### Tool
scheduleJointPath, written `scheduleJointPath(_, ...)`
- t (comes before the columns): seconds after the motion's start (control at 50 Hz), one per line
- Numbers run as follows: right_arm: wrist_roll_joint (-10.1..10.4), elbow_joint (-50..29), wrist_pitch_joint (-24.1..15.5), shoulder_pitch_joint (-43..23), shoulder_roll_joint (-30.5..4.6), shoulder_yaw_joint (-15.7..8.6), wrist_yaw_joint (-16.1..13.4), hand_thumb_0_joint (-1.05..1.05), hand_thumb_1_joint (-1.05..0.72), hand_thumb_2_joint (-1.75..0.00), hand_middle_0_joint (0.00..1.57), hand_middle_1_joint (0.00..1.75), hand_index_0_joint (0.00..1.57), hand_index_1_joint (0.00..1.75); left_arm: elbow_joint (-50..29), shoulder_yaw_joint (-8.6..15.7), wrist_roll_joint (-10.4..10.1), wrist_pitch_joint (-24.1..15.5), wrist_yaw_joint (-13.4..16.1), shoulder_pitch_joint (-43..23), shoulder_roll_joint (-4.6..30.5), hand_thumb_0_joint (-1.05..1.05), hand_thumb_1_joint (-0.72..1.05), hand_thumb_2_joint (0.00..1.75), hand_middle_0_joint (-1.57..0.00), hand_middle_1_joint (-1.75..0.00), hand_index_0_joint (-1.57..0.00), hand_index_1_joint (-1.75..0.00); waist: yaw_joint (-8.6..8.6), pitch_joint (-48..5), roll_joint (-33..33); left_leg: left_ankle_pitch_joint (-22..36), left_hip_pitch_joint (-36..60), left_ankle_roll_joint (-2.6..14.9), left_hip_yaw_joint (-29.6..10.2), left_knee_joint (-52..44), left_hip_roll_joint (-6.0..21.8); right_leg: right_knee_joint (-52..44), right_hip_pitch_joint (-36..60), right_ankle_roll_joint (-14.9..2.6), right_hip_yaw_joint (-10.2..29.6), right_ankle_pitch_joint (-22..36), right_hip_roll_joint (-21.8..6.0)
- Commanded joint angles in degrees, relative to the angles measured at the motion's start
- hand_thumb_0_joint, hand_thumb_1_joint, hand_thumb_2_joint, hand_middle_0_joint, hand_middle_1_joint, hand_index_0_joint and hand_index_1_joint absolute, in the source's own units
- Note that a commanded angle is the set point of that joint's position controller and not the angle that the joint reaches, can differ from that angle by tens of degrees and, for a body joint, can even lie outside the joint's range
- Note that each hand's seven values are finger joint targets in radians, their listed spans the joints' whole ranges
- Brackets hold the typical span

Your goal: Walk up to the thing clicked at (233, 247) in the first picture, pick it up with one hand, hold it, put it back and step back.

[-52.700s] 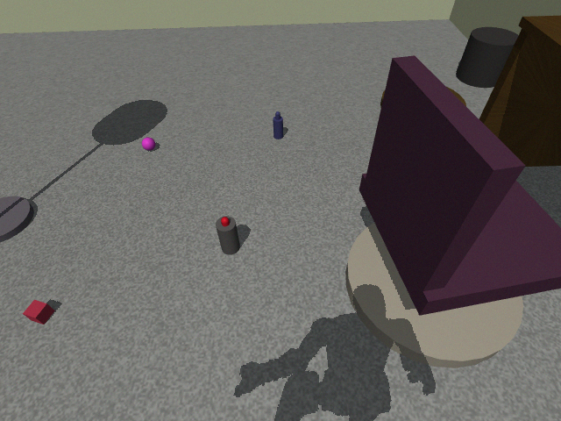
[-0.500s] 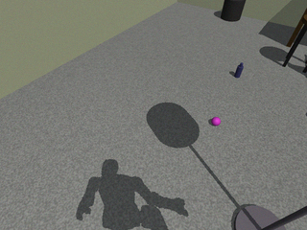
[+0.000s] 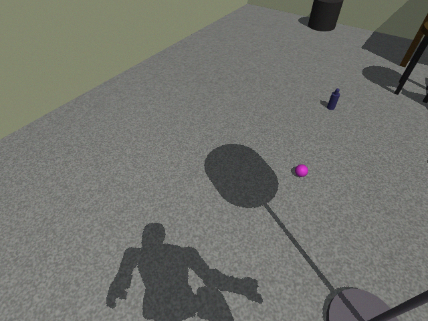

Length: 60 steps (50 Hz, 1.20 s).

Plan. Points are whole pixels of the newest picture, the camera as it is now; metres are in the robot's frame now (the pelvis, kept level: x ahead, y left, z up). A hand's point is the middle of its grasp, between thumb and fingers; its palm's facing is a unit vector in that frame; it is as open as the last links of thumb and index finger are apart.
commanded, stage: stand
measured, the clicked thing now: out of the picture +1.06 -1.40 -0.68
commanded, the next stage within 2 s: walk up in 0.38 s
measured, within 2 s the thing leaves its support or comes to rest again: neither
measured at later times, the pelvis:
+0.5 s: pelvis +0.01 -0.01 +0.00, yaw -1 degrees
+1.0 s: pelvis +0.17 -0.05 -0.02, yaw +4 degrees
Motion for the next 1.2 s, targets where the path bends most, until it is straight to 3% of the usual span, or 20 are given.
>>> scheduleJointPath(0.0,-0.1,-3.3,-1.3,-1.9,-12.4,-2.3,-1.1,0.00,-0.90,-0.90,0.20,0.30,0.20,0.30,-3.3,2.5,-0.5,-1.3,0.6,-2.0,12.6,0.00,0.90,0.90,-0.20,-0.30,-0.20,-0.30,-0.36,-5.1,-0.2,11.3,2.7,1.68,-4.7,-1.9,6.8,-2.2,-0.6,-2.57,3.3,11.2,-5.9)
scheduleJointPath(0.34,-0.2,-3.8,-1.2,-1.7,-12.4,-2.4,-1.1,0.00,-0.90,-0.90,0.20,0.30,0.20,0.30,-3.3,2.6,-0.3,-1.0,0.6,-1.5,12.8,0.00,0.90,0.90,-0.20,-0.30,-0.20,-0.30,-0.29,-3.5,-0.1,7.0,1.4,1.75,-5.0,-2.9,6.7,-2.5,-1.4,-2.60,3.2,7.1,-5.6)
scheduleJointPath(0.36,-1.0,-6.1,-2.0,2.6,-17.4,-6.0,0.4,0.00,-0.90,-0.90,0.20,0.30,0.20,0.30,-6.0,5.6,0.5,-1.8,-1.1,1.1,17.1,0.00,0.90,0.90,-0.20,-0.30,-0.20,-0.30,-0.70,-9.7,1.2,-23.5,4.5,6.28,-6.9,-0.7,5.3,3.6,-2.5,-4.87,1.5,-19.4,-1.9)
scheduleJointPath(0.38,-1.5,-5.2,-2.0,4.4,-18.5,-6.8,0.9,0.00,-0.90,-0.90,0.20,0.30,0.20,0.30,-6.2,5.6,1.0,-1.8,-1.7,-0.6,16.4,0.00,0.90,0.90,-0.20,-0.30,-0.20,-0.30,-1.48,-4.9,4.0,-34.4,2.6,7.78,-10.9,-3.4,7.5,8.7,-10.7,-4.99,0.5,-26.1,-1.0)
scheduleJointPath(0.44,-1.8,-7.4,-2.6,6.3,-20.1,-8.8,1.2,0.00,-0.90,-0.90,0.20,0.30,0.20,0.30,-9.8,5.9,1.1,-1.9,-2.7,-5.0,14.2,0.00,0.90,0.90,-0.20,-0.30,-0.20,-0.30,-3.60,5.8,8.6,-31.2,3.6,15.48,-25.3,-12.2,20.6,26.2,-28.7,-3.43,-0.5,-17.1,-1.8)
scheduleJointPath(0.52,-2.0,-11.3,-2.9,1.6,-19.5,-9.1,1.7,0.00,-0.90,-0.90,0.20,0.30,0.20,0.30,-10.1,6.8,0.6,-2.6,-4.2,1.1,14.8,0.00,0.90,0.90,-0.20,-0.30,-0.20,-0.30,-0.05,0.5,11.2,-26.5,0.9,13.20,-16.5,-10.3,15.9,19.9,-19.0,-3.45,-1.5,-15.3,-3.4)
scheduleJointPath(0.58,-2.2,-14.0,-1.8,-4.6,-15.5,-8.2,2.0,0.00,-0.90,-0.90,0.20,0.30,0.20,0.30,-5.1,8.4,0.8,-3.3,-3.3,16.2,15.3,0.00,0.90,0.90,-0.20,-0.30,-0.20,-0.30,8.24,-3.8,4.2,-23.7,-18.1,7.63,-3.2,7.5,6.9,7.8,11.1,-3.26,-7.1,-1.9,0.7)
scheduleJointPath(0.6,-2.4,-14.9,-1.6,-3.3,-11.2,-6.7,1.7,0.00,-0.90,-0.90,0.20,0.30,0.20,0.30,-3.4,9.7,1.3,-3.6,-2.3,24.2,19.1,0.00,0.90,0.90,-0.20,-0.30,-0.20,-0.30,11.55,-5.3,-10.5,-29.4,-29.9,5.50,2.3,24.7,0.1,1.8,21.0,-3.43,-0.6,-12.5,-2.4)
scheduleJointPath(0.62,-1.8,-16.7,-1.4,-2.8,-8.2,-5.4,1.8,0.00,-0.90,-0.90,0.20,0.30,0.20,0.30,-5.7,10.9,2.3,-3.9,-1.6,24.6,23.9,0.00,0.90,0.90,-0.20,-0.30,-0.20,-0.30,11.84,-2.5,-19.4,-28.0,-41.0,2.69,-2.9,41.9,-7.0,-9.2,17.0,-6.61,25.7,-35.7,-17.1)
scheduleJointPath(0.64,-1.1,-16.7,-1.2,-2.6,-12.4,-6.4,1.4,0.00,-0.90,-0.90,0.20,0.30,0.20,0.30,-9.5,9.9,2.0,-4.1,-1.4,15.6,24.6,0.00,0.90,0.90,-0.20,-0.30,-0.20,-0.30,7.70,2.1,-9.4,-20.7,-37.3,1.92,-10.7,43.9,-2.8,-17.0,4.4,-10.86,37.6,-45.2,-25.4)
scheduleJointPath(0.68,-0.6,-12.8,-1.7,4.0,-16.7,-7.6,2.0,0.00,-0.90,-0.90,0.20,0.30,0.20,0.30,-12.8,8.8,0.8,-4.7,-1.6,5.1,21.3,0.00,0.90,0.90,-0.20,-0.30,-0.20,-0.30,0.97,7.6,-4.4,-10.7,-33.7,1.71,-10.0,43.5,2.4,-15.1,-1.1,-11.54,24.4,-34.7,-19.0)
scheduleJointPath(0.74,-0.6,-10.7,-1.8,9.3,-15.4,-7.2,3.0,0.00,-0.90,-0.90,0.20,0.30,0.20,0.30,-13.5,7.8,-0.1,-5.4,-1.6,5.6,17.5,0.00,0.90,0.90,-0.20,-0.30,-0.20,-0.30,-0.11,5.6,-6.2,-3.9,-25.4,0.31,-7.3,38.0,2.8,-12.9,-4.3,-9.83,8.2,-17.3,-12.9)
scheduleJointPath(0.9,-1.2,-17.2,-2.0,0.8,-13.5,-6.7,4.8,0.00,-0.90,-0.90,0.20,0.30,0.20,0.30,-15.3,8.8,0.3,-5.6,-1.5,10.5,19.2,0.00,0.90,0.90,-0.20,-0.30,-0.20,-0.30,2.96,5.7,-6.1,1.4,-22.3,0.94,-0.9,18.4,5.1,-8.2,0.2,-11.73,-0.4,-2.9,-13.8)
scheduleJointPath(0.98,-1.6,-18.4,-2.4,0.0,-12.6,-6.9,4.2,0.00,-0.90,-0.90,0.20,0.30,0.20,0.30,-15.5,7.7,-0.3,-5.1,-1.4,13.6,19.1,0.00,0.90,0.90,-0.20,-0.30,-0.20,-0.30,3.26,3.3,-4.4,-1.1,-16.0,3.05,5.6,13.5,1.9,1.4,3.0,-11.55,-3.5,18.8,-13.1)
scheduleJointPath(1.02,-2.0,-15.7,-3.1,12.9,-15.0,-8.4,3.3,0.00,-0.90,-0.90,0.20,0.30,0.20,0.30,-16.6,6.6,-0.6,-4.7,-1.1,13.1,17.6,0.00,0.90,0.90,-0.20,-0.30,-0.20,-0.30,-3.88,-3.6,1.4,-1.9,3.3,6.09,6.5,10.5,-1.0,22.2,-4.3,-9.43,-7.9,27.0,-8.7)
scheduleJointPath(1.04,-2.8,-14.7,-3.4,21.8,-19.3,-10.1,2.6,0.00,-0.90,-0.90,0.20,0.30,0.20,0.30,-17.5,5.5,-1.4,-4.3,-1.0,15.7,14.0,0.00,0.90,0.90,-0.20,-0.30,-0.20,-0.30,-7.21,-10.1,11.0,-9.7,16.5,10.33,-7.1,6.8,7.3,40.2,-16.0,-6.35,-10.1,16.2,-3.7)
scheduleJointPath(1.06,-2.0,-16.2,-3.8,23.4,-24.4,-11.2,2.1,0.00,-0.90,-0.90,0.20,0.30,0.20,0.30,-18.6,5.3,-2.1,-4.4,-1.0,16.8,11.9,0.00,0.90,0.90,-0.20,-0.30,-0.20,-0.30,-7.18,-13.7,18.4,-13.5,23.2,16.21,-37.6,-0.9,22.0,50.4,-30.4,-4.38,-3.8,-17.0,7.4)
scheduleJointPath(1.08,0.7,-16.8,-3.6,20.7,-24.2,-11.7,2.0,0.00,-0.90,-0.90,0.20,0.30,0.20,0.30,-18.4,6.0,-1.3,-4.3,-0.5,12.1,17.8,0.00,0.90,0.90,-0.20,-0.30,-0.20,-0.30,-7.52,-13.3,8.5,-15.6,17.3,18.26,-38.6,-4.0,23.1,54.9,-29.3,-5.87,4.7,-19.4,2.8)
scheduleJointPath(1.1,0.8,-18.0,-3.5,16.3,-21.4,-10.5,1.5,0.00,-0.90,-0.90,0.20,0.30,0.20,0.30,-17.9,5.4,-1.8,-4.2,-0.7,13.3,17.8,0.00,0.90,0.90,-0.20,-0.30,-0.20,-0.30,-4.54,-9.4,4.8,-10.1,13.6,16.17,-27.1,-2.3,21.5,55.9,-29.8,-5.74,6.1,-14.3,0.6)
scheduleJointPath(1.18,0.4,-20.1,-4.5,10.6,-16.0,-7.6,1.0,0.00,-0.90,-0.90,0.20,0.30,0.20,0.30,-15.3,5.5,-1.5,-3.8,-1.9,17.3,14.7,0.00,0.90,0.90,-0.20,-0.30,-0.20,-0.30,-0.24,-1.4,6.2,8.8,-2.9,13.47,-7.5,-2.4,15.9,44.1,-22.3,-3.73,2.9,-8.9,-3.2)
